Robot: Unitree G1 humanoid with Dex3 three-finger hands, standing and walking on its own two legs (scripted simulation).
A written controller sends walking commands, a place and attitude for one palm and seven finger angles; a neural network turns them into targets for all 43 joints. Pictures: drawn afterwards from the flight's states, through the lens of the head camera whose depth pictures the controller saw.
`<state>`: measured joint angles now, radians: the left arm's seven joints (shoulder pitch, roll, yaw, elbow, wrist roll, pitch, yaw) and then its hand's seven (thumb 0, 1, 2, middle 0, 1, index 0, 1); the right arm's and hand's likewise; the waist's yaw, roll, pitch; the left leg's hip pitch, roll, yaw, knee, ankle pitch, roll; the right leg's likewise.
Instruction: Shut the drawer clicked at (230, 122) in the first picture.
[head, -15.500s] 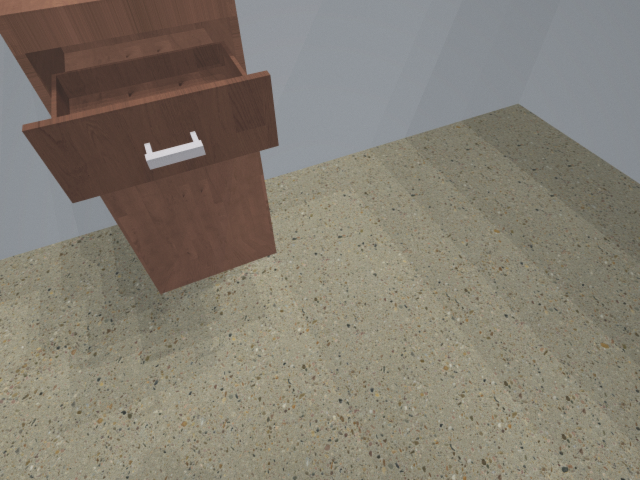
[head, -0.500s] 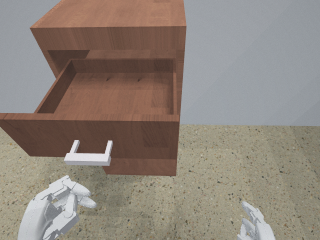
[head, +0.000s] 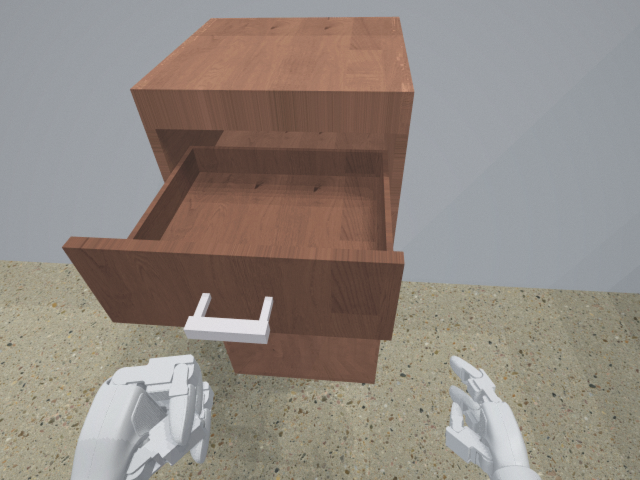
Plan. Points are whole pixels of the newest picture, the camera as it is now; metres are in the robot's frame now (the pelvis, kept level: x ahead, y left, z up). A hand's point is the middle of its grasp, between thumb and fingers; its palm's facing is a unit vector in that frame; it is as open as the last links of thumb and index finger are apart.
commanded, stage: raise the hand and make a fist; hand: left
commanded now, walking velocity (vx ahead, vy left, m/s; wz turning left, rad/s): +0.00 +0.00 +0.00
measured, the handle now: (232, 316) +0.30 +0.15 +0.07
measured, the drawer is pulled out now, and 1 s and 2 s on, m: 0.30 0.30 0.30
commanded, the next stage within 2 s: bring the fist close to the handle in 0.54 s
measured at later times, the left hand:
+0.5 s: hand (203, 416) +0.14 +0.11 +0.17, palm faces +0.00 -1.00 -0.09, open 3.3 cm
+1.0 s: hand (207, 413) +0.15 +0.12 +0.14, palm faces +0.01 -1.00 -0.05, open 3.3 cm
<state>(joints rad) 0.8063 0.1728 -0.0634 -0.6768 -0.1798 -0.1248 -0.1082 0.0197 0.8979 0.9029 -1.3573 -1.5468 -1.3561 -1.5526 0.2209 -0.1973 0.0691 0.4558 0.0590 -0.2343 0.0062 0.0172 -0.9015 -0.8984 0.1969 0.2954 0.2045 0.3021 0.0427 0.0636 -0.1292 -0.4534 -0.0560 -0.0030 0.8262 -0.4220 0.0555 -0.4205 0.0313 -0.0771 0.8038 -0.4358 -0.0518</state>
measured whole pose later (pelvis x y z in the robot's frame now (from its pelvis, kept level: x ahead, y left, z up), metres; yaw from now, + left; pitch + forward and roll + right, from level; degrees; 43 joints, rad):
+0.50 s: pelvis +0.00 -0.02 +0.01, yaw +0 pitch +1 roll +0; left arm 0.82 0.21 0.01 -0.76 -0.21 -0.02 -0.10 0.02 0.90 0.90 -1.41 -1.60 -1.40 -1.60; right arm 0.26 -0.24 0.05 0.49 0.08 -0.25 -0.01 0.02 -0.90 -0.90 0.20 0.30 0.20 0.30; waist 0.04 0.06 -0.12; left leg -0.38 -0.04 -0.01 0.77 -0.41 0.03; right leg -0.35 0.05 -0.08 0.75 -0.42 -0.08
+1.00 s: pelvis +0.00 -0.03 +0.01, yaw +0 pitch +2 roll +0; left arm 0.70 0.19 0.04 -0.51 -0.24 -0.12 -0.17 0.02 0.90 0.90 -1.40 -1.60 -1.40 -1.60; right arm 0.24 -0.25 0.04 0.56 0.06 -0.33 -0.03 0.02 -0.90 -0.90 0.20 0.30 0.20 0.30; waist 0.03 0.06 -0.10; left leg -0.39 -0.03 -0.03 0.75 -0.38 0.02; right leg -0.36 0.05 -0.10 0.72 -0.40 -0.08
